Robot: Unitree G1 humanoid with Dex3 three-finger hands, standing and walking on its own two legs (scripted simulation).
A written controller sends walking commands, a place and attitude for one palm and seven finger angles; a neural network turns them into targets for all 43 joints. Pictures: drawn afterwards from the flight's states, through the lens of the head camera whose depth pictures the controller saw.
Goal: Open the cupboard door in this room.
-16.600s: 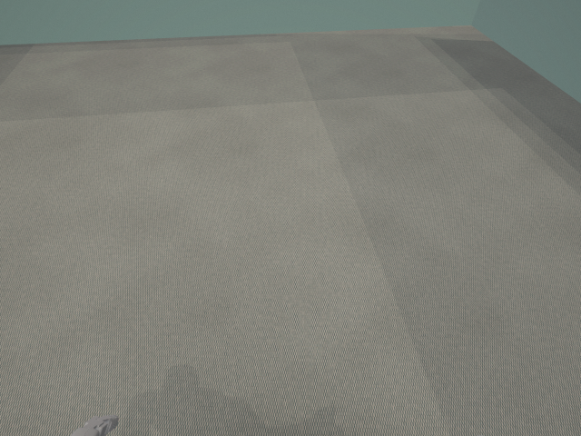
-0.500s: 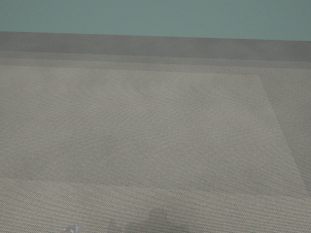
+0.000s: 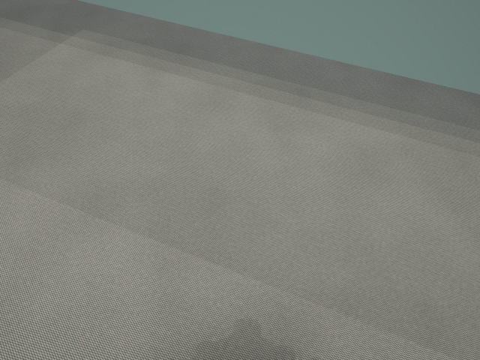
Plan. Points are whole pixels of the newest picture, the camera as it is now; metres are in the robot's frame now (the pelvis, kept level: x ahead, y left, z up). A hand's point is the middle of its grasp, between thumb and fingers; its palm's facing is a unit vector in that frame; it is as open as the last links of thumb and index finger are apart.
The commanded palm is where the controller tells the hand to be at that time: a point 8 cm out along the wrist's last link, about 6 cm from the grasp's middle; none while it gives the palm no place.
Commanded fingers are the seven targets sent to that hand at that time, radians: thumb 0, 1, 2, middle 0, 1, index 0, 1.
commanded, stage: turn or walk to find it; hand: left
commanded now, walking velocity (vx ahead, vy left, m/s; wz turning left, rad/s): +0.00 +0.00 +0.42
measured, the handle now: out of the picture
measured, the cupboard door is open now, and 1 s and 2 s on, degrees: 0 0 0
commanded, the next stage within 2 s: none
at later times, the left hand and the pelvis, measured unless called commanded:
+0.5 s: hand out of the picture +0.07 +0.22 -0.14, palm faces +0.16 -0.95 -0.25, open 7.4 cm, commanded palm none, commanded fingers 0.00 0.90 0.90 -0.20 -0.30 -0.20 -0.30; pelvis -0.02 +0.00 +0.01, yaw +9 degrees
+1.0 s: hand out of the picture -0.11 +0.17 -0.16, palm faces +0.45 -0.86 -0.24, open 7.4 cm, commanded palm none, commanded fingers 0.00 0.90 0.90 -0.20 -0.30 -0.20 -0.30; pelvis -0.06 -0.02 +0.01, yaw +24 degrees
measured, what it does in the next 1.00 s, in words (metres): steps on the spot, turning left: left foot, then right foot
